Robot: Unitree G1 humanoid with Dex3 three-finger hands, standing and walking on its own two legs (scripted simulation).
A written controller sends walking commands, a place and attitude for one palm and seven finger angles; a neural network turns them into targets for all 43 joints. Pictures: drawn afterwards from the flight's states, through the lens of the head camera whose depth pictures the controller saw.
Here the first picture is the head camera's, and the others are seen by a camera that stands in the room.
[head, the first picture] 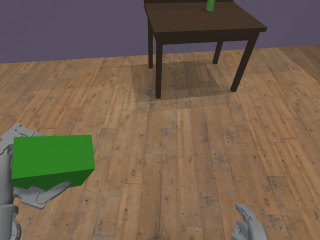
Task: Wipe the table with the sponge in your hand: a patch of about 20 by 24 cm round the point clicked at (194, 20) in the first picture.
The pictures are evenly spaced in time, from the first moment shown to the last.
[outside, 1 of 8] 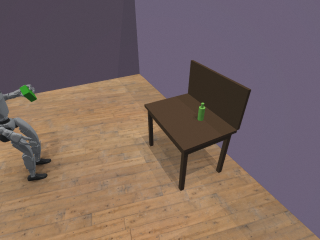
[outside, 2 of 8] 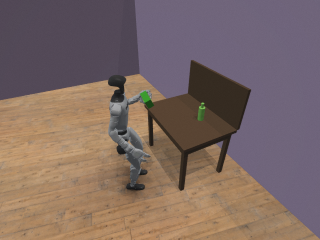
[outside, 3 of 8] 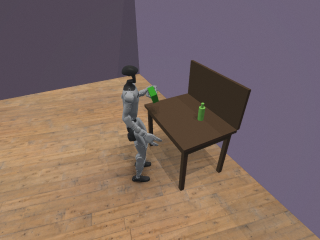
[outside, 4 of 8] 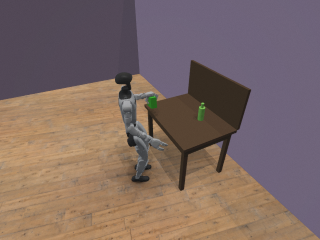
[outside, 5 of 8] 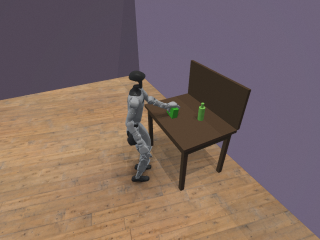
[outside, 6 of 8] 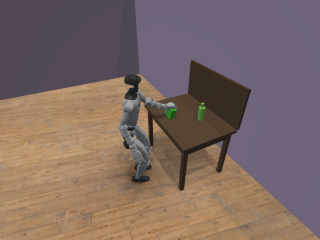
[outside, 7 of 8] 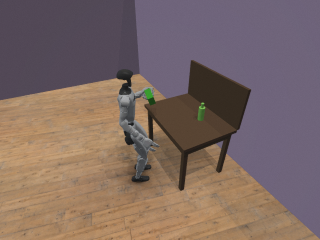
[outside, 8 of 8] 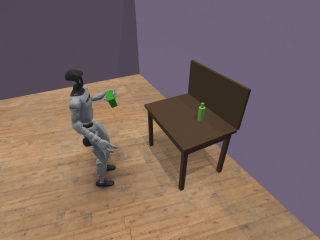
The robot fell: no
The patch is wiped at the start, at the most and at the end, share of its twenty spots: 0.00 0.95 0.95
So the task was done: yes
